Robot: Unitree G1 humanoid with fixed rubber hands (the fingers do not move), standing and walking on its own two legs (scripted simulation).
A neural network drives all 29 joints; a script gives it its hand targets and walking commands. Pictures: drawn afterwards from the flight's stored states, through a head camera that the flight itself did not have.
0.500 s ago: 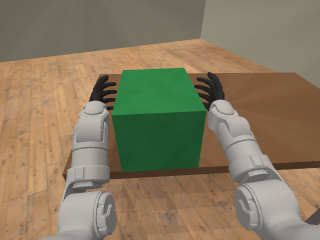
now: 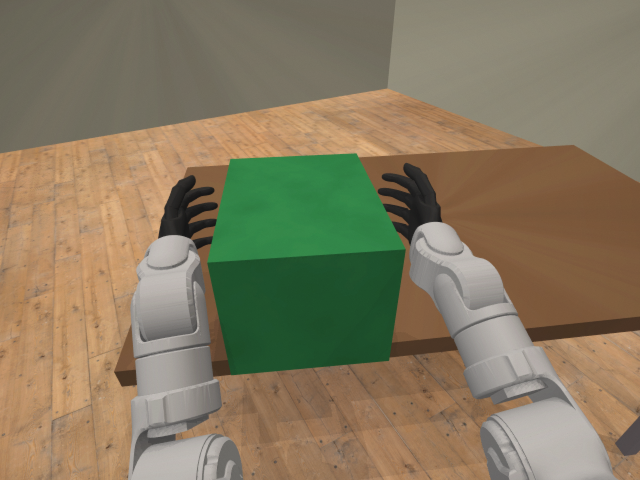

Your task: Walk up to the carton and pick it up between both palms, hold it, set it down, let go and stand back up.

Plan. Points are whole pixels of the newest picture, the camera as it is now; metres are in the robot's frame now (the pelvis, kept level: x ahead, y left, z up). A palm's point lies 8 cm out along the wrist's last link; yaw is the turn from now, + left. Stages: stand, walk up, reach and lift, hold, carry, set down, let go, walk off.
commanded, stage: hold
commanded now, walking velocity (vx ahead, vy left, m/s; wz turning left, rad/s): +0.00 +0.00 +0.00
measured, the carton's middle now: (301, 249) +0.40 +0.01 +0.15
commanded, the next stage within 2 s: none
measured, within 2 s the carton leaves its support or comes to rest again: neither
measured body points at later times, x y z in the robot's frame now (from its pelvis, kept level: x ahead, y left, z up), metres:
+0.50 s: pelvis -0.04 +0.00 +0.00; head -0.10 +0.02 +0.45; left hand +0.36 +0.16 +0.22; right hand +0.36 -0.14 +0.23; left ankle +0.01 +0.12 -0.75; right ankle -0.02 -0.11 -0.75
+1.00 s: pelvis +0.00 +0.01 +0.00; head -0.06 +0.03 +0.45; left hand +0.39 +0.14 +0.21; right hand +0.39 -0.15 +0.21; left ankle +0.01 +0.12 -0.75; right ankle -0.02 -0.11 -0.75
